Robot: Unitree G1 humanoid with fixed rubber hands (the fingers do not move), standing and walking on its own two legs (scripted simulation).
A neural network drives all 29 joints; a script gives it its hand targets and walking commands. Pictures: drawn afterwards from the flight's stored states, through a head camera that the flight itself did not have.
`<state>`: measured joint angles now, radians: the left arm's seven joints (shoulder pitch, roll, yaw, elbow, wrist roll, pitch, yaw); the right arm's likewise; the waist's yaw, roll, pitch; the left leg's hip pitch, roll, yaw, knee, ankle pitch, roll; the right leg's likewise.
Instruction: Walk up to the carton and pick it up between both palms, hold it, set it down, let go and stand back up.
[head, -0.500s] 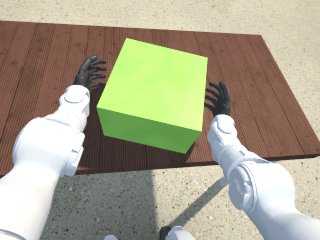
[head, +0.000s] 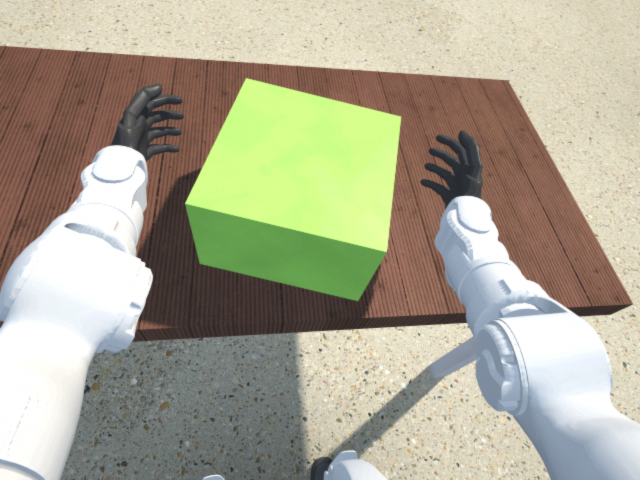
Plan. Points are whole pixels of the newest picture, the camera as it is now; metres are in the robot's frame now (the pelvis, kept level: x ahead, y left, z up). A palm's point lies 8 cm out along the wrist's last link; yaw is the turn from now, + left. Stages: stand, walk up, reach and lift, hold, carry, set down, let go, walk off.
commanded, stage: set down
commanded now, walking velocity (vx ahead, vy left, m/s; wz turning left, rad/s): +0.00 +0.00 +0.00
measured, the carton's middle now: (301, 189) +0.52 -0.06 +0.01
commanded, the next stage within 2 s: none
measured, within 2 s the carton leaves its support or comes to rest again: neither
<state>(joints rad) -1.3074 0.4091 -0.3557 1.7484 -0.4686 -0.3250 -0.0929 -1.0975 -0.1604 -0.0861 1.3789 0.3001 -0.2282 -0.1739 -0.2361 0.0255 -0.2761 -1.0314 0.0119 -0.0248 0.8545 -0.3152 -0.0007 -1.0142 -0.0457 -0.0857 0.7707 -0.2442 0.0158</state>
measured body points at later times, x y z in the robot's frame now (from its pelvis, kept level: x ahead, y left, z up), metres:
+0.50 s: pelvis +0.01 +0.00 +0.03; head +0.08 +0.04 +0.47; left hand +0.54 +0.17 +0.17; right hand +0.44 -0.25 +0.16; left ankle +0.03 +0.11 -0.69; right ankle +0.05 -0.14 -0.69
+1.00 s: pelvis +0.01 +0.01 +0.04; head +0.06 +0.04 +0.49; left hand +0.49 +0.18 +0.13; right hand +0.40 -0.23 +0.12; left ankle +0.03 +0.11 -0.69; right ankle +0.05 -0.14 -0.69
